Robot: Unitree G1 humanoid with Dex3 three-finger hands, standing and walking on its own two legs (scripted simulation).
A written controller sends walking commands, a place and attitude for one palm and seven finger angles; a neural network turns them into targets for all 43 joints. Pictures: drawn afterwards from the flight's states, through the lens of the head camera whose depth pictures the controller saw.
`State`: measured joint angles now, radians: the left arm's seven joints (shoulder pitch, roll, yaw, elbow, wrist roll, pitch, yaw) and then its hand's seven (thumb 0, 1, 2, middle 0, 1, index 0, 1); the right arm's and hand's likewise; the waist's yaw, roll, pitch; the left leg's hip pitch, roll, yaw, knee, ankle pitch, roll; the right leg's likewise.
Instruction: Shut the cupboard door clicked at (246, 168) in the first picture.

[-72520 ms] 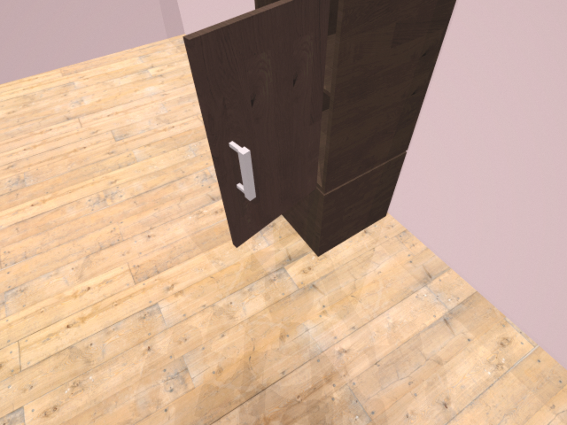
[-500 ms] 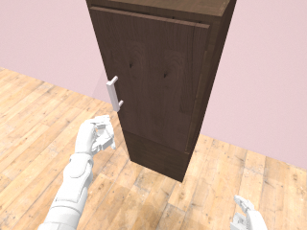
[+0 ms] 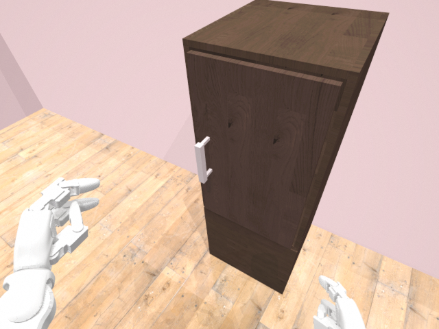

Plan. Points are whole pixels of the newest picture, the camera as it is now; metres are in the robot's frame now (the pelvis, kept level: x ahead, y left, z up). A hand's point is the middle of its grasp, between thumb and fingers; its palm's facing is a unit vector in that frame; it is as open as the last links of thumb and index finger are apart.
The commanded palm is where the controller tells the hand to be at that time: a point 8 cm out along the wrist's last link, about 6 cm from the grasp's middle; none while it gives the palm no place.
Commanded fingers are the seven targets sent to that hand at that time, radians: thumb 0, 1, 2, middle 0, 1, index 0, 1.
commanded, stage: draw the hand back to the body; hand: left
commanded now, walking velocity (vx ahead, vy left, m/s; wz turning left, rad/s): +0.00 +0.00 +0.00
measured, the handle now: (204, 160) +0.58 +0.12 -0.06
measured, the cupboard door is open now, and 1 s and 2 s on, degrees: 0 0 0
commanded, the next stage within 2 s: step back with the hand held close in 0.50 s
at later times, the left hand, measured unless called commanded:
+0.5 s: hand (52, 241) +0.18 +0.25 +0.16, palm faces +0.46 -0.80 -0.40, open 7.4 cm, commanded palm +0.13 +0.29 +0.17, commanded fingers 0.00 0.90 0.90 -0.20 -0.30 -0.20 -0.30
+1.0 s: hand (40, 244) +0.17 +0.26 +0.16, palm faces +0.39 -0.76 -0.51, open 7.4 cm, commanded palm +0.11 +0.30 +0.17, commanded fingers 0.00 0.90 0.90 -0.20 -0.30 -0.20 -0.30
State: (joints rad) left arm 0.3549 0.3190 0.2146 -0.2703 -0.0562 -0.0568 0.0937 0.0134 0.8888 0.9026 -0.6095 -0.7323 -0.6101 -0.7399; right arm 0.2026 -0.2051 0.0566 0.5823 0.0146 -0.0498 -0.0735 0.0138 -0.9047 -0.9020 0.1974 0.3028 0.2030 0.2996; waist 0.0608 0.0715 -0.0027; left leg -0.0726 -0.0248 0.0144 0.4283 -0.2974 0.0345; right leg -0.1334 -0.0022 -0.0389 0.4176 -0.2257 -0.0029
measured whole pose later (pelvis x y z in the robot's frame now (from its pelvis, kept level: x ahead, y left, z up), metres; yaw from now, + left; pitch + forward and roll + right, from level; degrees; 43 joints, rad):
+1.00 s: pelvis -0.04 +0.01 -0.01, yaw -1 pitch +0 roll +0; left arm 0.55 0.43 0.42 -0.45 -0.05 -0.16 0.14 0.01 0.88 0.90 -0.22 -0.30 -0.22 -0.31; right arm 0.21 -0.25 -0.02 0.57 0.02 -0.01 -0.09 0.02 -0.91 -0.90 0.20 0.30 0.20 0.30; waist 0.00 0.04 -0.01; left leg -0.24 -0.03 0.05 0.52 -0.28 0.04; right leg -0.31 -0.01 -0.01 0.50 -0.20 0.00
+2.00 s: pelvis -0.19 +0.00 -0.02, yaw +3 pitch +2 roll -2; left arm 0.50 0.41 0.39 -0.50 -0.02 -0.27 0.15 0.01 0.88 0.90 -0.22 -0.30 -0.22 -0.31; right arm 0.18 -0.19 0.00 0.65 0.01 -0.10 -0.07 0.02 -0.90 -0.90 0.20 0.30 0.20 0.30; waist 0.01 -0.02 -0.06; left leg -0.42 0.01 0.02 0.63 -0.27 -0.01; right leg -0.32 0.06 0.08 0.58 -0.30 0.01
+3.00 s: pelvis -0.38 -0.01 +0.00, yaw -5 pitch +0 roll +2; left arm 0.58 0.42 0.44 -0.43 -0.01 -0.26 0.17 0.01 0.88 0.90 -0.22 -0.30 -0.22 -0.31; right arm 0.31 -0.22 0.00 0.67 -0.01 -0.08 -0.07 0.02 -0.90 -0.90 0.20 0.30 0.20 0.30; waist 0.00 -0.02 -0.07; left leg -0.48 0.03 0.06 0.89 -0.32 -0.01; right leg -0.20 0.00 -0.05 0.48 -0.29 -0.07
